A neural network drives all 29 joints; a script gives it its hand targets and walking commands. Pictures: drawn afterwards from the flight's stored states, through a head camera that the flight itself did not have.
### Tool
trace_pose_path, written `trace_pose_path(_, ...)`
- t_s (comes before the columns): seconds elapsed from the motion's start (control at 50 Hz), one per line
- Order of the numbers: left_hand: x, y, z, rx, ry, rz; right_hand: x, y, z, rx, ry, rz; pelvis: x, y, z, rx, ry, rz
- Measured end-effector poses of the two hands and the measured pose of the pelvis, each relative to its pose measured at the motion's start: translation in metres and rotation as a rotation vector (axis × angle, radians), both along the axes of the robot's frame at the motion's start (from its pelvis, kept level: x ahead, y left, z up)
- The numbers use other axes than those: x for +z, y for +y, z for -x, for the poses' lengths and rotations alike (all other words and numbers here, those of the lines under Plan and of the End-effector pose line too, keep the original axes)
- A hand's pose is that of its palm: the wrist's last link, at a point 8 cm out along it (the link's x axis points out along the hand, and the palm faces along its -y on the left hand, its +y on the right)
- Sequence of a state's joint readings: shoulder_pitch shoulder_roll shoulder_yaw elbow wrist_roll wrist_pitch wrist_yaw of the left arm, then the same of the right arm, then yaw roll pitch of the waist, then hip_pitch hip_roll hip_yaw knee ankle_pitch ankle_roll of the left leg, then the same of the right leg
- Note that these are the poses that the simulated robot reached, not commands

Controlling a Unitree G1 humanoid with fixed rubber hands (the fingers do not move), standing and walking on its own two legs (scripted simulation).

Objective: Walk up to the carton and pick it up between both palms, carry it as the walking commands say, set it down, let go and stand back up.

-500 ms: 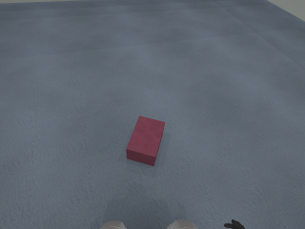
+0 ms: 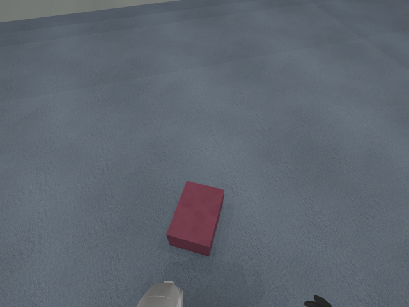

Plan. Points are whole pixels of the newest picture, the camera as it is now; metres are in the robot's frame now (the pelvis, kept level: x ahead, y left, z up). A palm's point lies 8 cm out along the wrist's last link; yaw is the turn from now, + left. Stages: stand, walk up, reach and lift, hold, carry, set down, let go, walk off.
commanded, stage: walk up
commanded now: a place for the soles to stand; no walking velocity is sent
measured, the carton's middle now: (197, 217) +0.58 +0.07 -0.70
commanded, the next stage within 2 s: none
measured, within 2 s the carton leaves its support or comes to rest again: neither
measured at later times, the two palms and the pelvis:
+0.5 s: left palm out of the picture +0.12 +0.26 -0.12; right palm (326, 291) +0.17 -0.24 -0.11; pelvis +0.05 +0.00 +0.00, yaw +3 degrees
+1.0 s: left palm out of the picture +0.06 +0.40 -0.13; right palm (268, 269) +0.21 -0.13 -0.12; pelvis +0.07 +0.12 -0.02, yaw -3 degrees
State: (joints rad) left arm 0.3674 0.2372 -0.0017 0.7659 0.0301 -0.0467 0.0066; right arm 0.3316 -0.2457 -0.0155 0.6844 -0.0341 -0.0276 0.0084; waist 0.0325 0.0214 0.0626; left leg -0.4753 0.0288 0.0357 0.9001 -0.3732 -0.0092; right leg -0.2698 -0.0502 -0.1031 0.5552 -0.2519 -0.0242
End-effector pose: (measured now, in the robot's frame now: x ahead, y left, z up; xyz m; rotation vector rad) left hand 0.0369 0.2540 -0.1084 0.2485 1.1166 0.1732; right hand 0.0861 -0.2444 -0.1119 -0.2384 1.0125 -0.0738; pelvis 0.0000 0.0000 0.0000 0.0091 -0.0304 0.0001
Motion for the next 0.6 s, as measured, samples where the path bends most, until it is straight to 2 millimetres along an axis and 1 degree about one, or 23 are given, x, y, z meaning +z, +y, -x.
trace_pose_path(0.06,-0.011,0.003,0.003,0.020,0.057,0.022,0.002,0.012,-0.041,0.014,-0.063,-0.003,-0.005,0.004,-0.015,-0.002,-0.005,0.002)
trace_pose_path(0.1,-0.022,0.005,-0.004,0.022,0.071,0.039,-0.002,0.018,-0.060,0.019,-0.094,0.006,-0.013,0.009,-0.024,0.001,-0.007,0.023)
trace_pose_path(0.16,-0.030,0.006,-0.022,0.031,0.065,0.051,-0.002,0.024,-0.076,0.019,-0.088,0.010,-0.015,0.011,-0.033,0.015,-0.006,0.022)
trace_pose_path(0.26,-0.025,-0.001,-0.052,0.016,0.019,0.073,0.006,0.024,-0.093,0.031,-0.068,0.015,-0.008,0.008,-0.044,0.030,0.001,0.028)
trace_pose_path(0.34,-0.019,0.000,-0.069,0.009,-0.008,0.070,0.008,0.017,-0.098,0.033,-0.066,0.022,-0.004,0.007,-0.047,0.040,0.007,0.029)
trace_pose_path(0.42,-0.016,0.004,-0.079,0.006,-0.019,0.055,0.007,0.010,-0.093,0.028,-0.043,0.033,-0.004,0.005,-0.049,0.049,0.007,0.030)
trace_pose_path(0.5,-0.014,0.007,-0.081,0.008,-0.019,0.042,0.003,0.005,-0.083,0.024,-0.011,0.039,-0.003,0.004,-0.048,0.059,0.004,0.031)
trace_pose_path(0.6,-0.014,0.009,-0.075,0.016,0.000,0.036,-0.001,0.002,-0.070,0.024,0.032,0.042,-0.003,0.003,-0.047,0.072,0.001,0.032)
